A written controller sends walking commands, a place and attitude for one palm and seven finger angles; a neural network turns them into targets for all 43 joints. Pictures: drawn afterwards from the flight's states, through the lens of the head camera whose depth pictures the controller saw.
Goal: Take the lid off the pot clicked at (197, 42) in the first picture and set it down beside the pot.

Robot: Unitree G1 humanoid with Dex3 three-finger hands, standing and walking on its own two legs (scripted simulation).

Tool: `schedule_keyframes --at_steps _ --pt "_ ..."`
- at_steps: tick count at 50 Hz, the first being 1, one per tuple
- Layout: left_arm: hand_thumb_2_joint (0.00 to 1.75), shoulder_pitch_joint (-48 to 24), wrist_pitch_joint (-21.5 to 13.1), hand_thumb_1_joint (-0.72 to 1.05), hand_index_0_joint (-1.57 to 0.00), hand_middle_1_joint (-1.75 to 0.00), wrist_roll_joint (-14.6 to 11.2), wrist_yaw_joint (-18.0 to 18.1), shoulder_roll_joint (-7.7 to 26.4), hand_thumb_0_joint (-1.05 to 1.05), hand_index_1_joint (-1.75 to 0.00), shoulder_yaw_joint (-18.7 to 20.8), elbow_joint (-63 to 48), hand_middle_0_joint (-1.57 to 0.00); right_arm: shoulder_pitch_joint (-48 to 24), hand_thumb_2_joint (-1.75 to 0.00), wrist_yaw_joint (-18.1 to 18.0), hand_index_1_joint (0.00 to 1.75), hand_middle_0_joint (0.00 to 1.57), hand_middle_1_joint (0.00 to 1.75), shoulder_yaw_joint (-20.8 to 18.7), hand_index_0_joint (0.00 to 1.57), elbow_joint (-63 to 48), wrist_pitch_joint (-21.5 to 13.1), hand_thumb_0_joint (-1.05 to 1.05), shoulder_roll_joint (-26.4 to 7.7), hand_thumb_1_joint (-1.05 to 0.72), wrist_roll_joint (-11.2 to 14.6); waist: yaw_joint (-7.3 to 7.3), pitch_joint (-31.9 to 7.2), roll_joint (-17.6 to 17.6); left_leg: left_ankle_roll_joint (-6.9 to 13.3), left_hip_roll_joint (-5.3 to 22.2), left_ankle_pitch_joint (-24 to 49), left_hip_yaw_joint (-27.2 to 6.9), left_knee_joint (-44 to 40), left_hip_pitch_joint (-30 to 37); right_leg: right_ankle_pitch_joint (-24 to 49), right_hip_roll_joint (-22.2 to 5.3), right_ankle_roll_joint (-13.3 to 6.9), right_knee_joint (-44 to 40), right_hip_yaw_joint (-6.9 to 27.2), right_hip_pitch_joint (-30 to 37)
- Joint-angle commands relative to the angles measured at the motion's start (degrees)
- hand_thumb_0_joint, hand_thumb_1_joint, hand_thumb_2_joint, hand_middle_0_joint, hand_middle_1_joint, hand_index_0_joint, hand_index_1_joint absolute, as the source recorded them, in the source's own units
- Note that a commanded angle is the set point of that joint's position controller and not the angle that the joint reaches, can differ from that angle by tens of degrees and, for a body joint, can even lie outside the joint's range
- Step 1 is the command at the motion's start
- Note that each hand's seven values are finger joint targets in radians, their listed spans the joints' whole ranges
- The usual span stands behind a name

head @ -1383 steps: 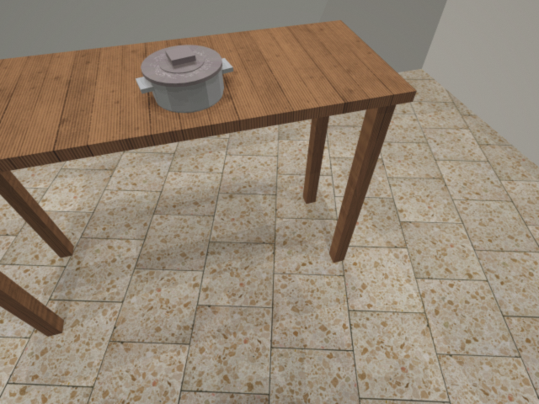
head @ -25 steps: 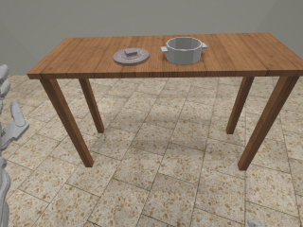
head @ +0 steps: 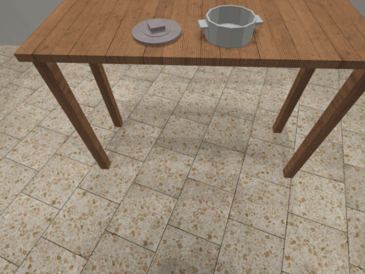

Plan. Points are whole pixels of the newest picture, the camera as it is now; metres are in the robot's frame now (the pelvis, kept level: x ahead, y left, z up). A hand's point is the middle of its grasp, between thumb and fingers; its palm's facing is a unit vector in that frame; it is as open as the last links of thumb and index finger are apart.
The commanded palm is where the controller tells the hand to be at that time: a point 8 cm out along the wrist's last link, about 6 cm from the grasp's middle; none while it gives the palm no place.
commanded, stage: let the arm hang, fingers relaxed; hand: left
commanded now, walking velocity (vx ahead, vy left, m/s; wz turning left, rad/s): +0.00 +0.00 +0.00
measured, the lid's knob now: (156, 25) +0.86 +0.14 +0.09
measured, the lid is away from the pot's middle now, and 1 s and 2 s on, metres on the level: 0.25 0.25 0.25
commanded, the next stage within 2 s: look to check the result in 1.06 s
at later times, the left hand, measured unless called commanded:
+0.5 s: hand out of the picture +0.02 +0.18 -0.17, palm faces -0.01 -0.98 -0.21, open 7.4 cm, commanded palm none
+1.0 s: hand out of the picture +0.02 +0.17 -0.17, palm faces +0.02 -0.98 -0.19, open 7.4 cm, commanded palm none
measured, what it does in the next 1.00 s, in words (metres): stands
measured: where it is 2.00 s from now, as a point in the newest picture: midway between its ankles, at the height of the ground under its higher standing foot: outside the picture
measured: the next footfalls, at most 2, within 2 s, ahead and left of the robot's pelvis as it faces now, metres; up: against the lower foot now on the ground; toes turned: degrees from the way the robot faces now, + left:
none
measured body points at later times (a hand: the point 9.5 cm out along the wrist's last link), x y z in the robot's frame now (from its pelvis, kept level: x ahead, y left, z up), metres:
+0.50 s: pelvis +0.00 +0.00 +0.00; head +0.01 +0.00 +0.45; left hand +0.02 +0.23 -0.15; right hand -0.02 -0.21 -0.16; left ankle +0.03 +0.14 -0.73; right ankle -0.03 -0.15 -0.73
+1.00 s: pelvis +0.01 +0.00 +0.00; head +0.03 +0.00 +0.45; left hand +0.02 +0.22 -0.16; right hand +0.01 -0.23 -0.16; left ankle +0.03 +0.14 -0.73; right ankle -0.03 -0.15 -0.73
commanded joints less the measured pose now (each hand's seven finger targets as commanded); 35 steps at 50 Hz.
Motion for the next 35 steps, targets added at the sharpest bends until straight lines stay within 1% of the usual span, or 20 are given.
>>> schedule_keyframes --at_steps 1,2,4,6,8,10,11,12,13,15,17,21,25,27,28,29,31,34,35 --pt "0.90 -0.58 -1.86 0.90 -0.20 -0.30 0.31 0.41 4.70 0.00 -0.30 0.41 -1.36 -0.20 2.62 -0.90 0.13 0.30 0.20 0.30 -1.38 0.20 -1.14 -1.51 0.00 -6.04 -0.90 0.15 -0.65 -2.63 -4.22 3.06 2.36 0.58 -3.24 -7.23 4.21 3.37 -2.25 -3.50 -7.54 2.92 -3.36" --pt "0.90 -0.45 -1.98 0.90 -0.20 -0.30 0.39 0.43 4.92 0.00 -0.30 0.55 -1.18 -0.20 3.21 -0.90 0.20 0.30 0.20 0.30 -1.40 0.20 -0.65 -1.66 0.00 -5.80 -0.90 0.18 -0.65 -3.30 -3.87 3.08 2.29 0.98 -3.22 -7.30 4.41 3.26 -2.24 -3.68 -7.56 2.88 -2.75" --pt "0.90 -0.52 -1.94 0.90 -0.20 -0.30 0.37 0.45 4.12 0.00 -0.30 0.54 -0.63 -0.20 2.86 -0.90 0.21 0.30 0.20 0.30 -1.31 0.20 -0.03 -1.76 0.00 -5.42 -0.90 0.01 -0.49 -1.51 -4.03 3.09 2.32 -0.87 -3.25 -8.31 3.75 1.25 -2.06 -3.51 -7.86 2.63 -3.75" --pt "0.90 -0.69 -1.98 0.90 -0.20 -0.30 0.43 0.42 3.84 0.00 -0.30 0.55 -0.14 -0.20 3.01 -0.90 0.21 0.30 0.20 0.30 -1.22 0.20 0.76 -1.95 0.00 -5.37 -0.90 -0.05 -0.48 -0.82 -3.70 3.12 2.31 -0.96 -3.28 -8.89 3.44 1.33 -1.96 -3.43 -7.87 2.64 -3.68" --pt "0.90 -0.66 -2.03 0.90 -0.20 -0.30 0.44 0.42 3.59 0.00 -0.30 0.62 0.16 -0.20 3.09 -0.90 0.24 0.30 0.20 0.30 -1.19 0.20 1.20 -2.01 0.00 -4.63 -0.90 -0.09 -0.35 -0.38 -3.35 3.06 2.15 -1.65 -3.10 -9.07 3.09 0.44 -2.06 -3.49 -8.13 2.74 -3.87" --pt "0.90 -0.89 -2.04 0.90 -0.20 -0.30 0.45 0.38 3.29 0.00 -0.30 0.66 0.20 -0.20 3.27 -0.90 0.20 0.30 0.20 0.30 -1.18 0.20 1.43 -2.09 0.00 -4.42 -0.90 -0.16 -0.39 0.44 -2.75 3.02 1.96 -1.93 -3.11 -9.31 2.43 0.54 -1.89 -3.47 -8.11 2.78 -3.91" --pt "0.90 -0.84 -2.09 0.90 -0.20 -0.30 0.43 0.37 2.93 0.00 -0.30 0.78 0.27 -0.20 3.28 -0.90 0.13 0.30 0.20 0.30 -1.16 0.20 1.58 -2.16 0.00 -4.37 -0.90 -0.25 -0.36 0.47 -1.68 2.97 1.97 -2.31 -3.09 -9.52 2.30 0.41 -1.75 -3.49 -8.14 2.88 -3.87" --pt "0.90 -0.55 -2.15 0.90 -0.20 -0.30 0.53 0.36 3.09 0.00 -0.30 0.83 0.39 -0.20 3.24 -0.90 0.16 0.30 0.20 0.30 -1.25 0.20 1.67 -2.16 0.00 -4.01 -0.90 -0.16 -0.26 0.69 -1.77 2.91 1.89 -2.29 -3.14 -9.27 2.60 0.42 -1.72 -3.65 -8.29 2.96 -4.32" --pt "0.90 -0.64 -2.19 0.90 -0.20 -0.30 0.51 0.32 2.60 0.00 -0.30 0.89 0.43 -0.20 3.42 -0.90 0.10 0.30 0.20 0.30 -1.21 0.20 1.78 -2.28 0.00 -3.91 -0.90 -0.27 -0.42 0.20 -1.27 3.00 2.05 -2.31 -3.12 -9.58 2.90 0.84 -1.73 -3.61 -8.16 2.83 -4.10" --pt "0.90 -0.81 -2.24 0.90 -0.20 -0.30 0.47 0.25 2.38 0.00 -0.30 1.07 0.59 -0.20 3.75 -0.90 -0.03 0.30 0.20 0.30 -1.28 0.20 2.03 -2.47 0.00 -3.82 -0.90 -0.35 -0.25 0.00 0.12 3.06 2.15 -1.58 -3.25 -9.80 2.43 2.49 -1.55 -3.57 -7.74 2.69 -3.10" --pt "0.90 -0.47 -2.40 0.90 -0.20 -0.30 0.42 0.25 2.63 0.00 -0.30 1.15 0.54 -0.20 3.77 -0.90 -0.09 0.30 0.20 0.30 -1.42 0.20 1.92 -2.59 0.00 -4.03 -0.90 -0.16 -0.19 -0.68 0.56 3.03 2.27 -0.85 -3.23 -9.49 2.76 3.27 -1.53 -3.59 -7.75 2.70 -2.62" --pt "0.90 -0.59 -2.63 0.90 -0.20 -0.30 0.37 0.25 2.24 0.00 -0.30 1.27 0.74 -0.20 4.42 -0.90 -0.26 0.30 0.20 0.30 -1.47 0.20 2.23 -2.89 0.00 -4.03 -0.90 -0.18 -0.39 -2.54 -0.56 3.15 2.52 2.79 -2.94 -8.91 4.43 6.45 -1.68 -3.39 -7.26 2.30 -1.58" --pt "0.90 -0.45 -2.62 0.90 -0.20 -0.30 0.38 0.26 1.86 0.00 -0.30 1.27 1.07 -0.20 4.88 -0.90 -0.33 0.30 0.20 0.30 -1.42 0.20 2.79 -2.78 0.00 -3.54 -0.90 -0.12 -0.52 -1.54 -1.05 3.09 2.45 3.49 -2.65 -8.65 4.47 6.42 -1.70 -3.37 -7.77 2.20 -1.83" --pt "0.90 0.02 -2.73 0.90 -0.20 -0.30 0.39 0.34 1.97 0.00 -0.30 1.27 1.19 -0.20 5.05 -0.90 -0.34 0.30 0.20 0.30 -1.51 0.20 2.79 -2.77 0.00 -3.65 -0.90 0.03 -0.57 -1.93 -1.73 3.06 2.38 3.80 -2.54 -8.30 4.98 6.33 -1.72 -3.55 -8.09 2.58 -1.79" --pt "0.90 -0.04 -2.71 0.90 -0.20 -0.30 0.38 0.36 1.86 0.00 -0.30 1.29 1.32 -0.20 4.80 -0.90 -0.34 0.30 0.20 0.30 -1.46 0.20 3.04 -2.75 0.00 -3.36 -0.90 -0.07 -0.55 -1.60 -1.27 3.00 2.29 3.62 -2.43 -8.29 4.95 6.22 -1.82 -3.56 -8.11 2.57 -1.98" --pt "0.90 0.34 -2.78 0.90 -0.20 -0.30 0.34 0.39 1.77 0.00 -0.30 1.19 1.38 -0.20 4.89 -0.90 -0.34 0.30 0.20 0.30 -1.40 0.20 3.07 -2.77 0.00 -3.39 -0.90 -0.06 -0.54 -1.66 -2.01 3.05 2.28 4.37 -2.35 -8.04 5.28 6.82 -1.85 -3.56 -8.16 2.69 -1.99" --pt "0.90 0.39 -2.87 0.90 -0.20 -0.30 0.31 0.41 1.72 0.00 -0.30 1.24 1.53 -0.20 4.96 -0.90 -0.35 0.30 0.20 0.30 -1.39 0.20 3.33 -2.79 0.00 -3.48 -0.90 -0.04 -0.60 -1.98 -2.30 3.03 2.20 4.96 -2.24 -7.76 5.56 7.17 -1.90 -3.56 -8.22 2.66 -1.74" --pt "0.90 0.52 -2.90 0.90 -0.20 -0.30 0.34 0.43 1.77 0.00 -0.30 1.31 1.64 -0.20 4.97 -0.90 -0.38 0.30 0.20 0.30 -1.44 0.20 3.51 -2.86 0.00 -3.50 -0.90 0.01 -0.68 -1.67 -1.47 3.04 2.39 5.48 -2.23 -7.83 5.72 7.50 -1.77 -3.51 -8.13 2.60 -1.81" --pt "0.90 0.75 -2.91 0.90 -0.20 -0.30 0.36 0.42 1.60 0.00 -0.30 1.39 1.74 -0.20 4.87 -0.90 -0.41 0.30 0.20 0.30 -1.46 0.20 3.59 -2.88 0.00 -3.44 -0.90 -0.02 -0.60 -1.45 -1.74 3.06 2.42 5.43 -2.21 -7.83 5.53 7.48 -1.75 -3.51 -8.23 2.43 -1.71"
